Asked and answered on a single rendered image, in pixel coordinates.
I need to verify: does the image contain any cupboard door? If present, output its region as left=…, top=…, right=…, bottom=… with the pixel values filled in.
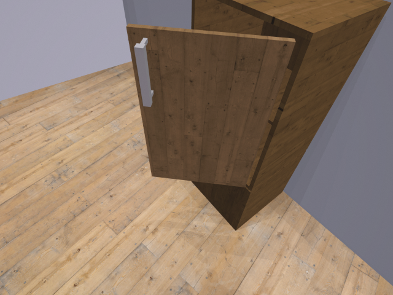
left=126, top=24, right=296, bottom=187

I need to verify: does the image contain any handle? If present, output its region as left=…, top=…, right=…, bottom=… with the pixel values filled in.
left=134, top=38, right=154, bottom=107

